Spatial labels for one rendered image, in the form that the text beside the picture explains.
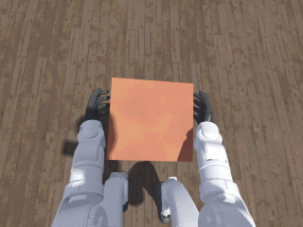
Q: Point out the left robot hand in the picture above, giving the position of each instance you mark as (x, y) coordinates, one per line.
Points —
(93, 107)

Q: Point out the left robot upper arm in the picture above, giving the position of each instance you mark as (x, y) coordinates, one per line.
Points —
(88, 215)

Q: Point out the robot left foot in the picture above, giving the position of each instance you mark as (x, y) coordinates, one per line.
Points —
(127, 177)

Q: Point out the robot left forearm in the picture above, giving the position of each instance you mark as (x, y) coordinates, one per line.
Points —
(85, 183)

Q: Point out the robot right thigh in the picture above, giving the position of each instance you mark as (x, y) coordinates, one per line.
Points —
(183, 211)

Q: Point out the right robot upper arm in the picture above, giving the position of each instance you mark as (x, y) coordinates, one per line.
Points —
(215, 214)

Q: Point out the carton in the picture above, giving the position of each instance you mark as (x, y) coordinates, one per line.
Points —
(150, 120)

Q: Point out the right robot hand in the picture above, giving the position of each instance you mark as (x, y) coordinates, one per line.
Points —
(204, 112)

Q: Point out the robot right forearm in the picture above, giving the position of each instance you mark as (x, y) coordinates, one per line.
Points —
(215, 174)

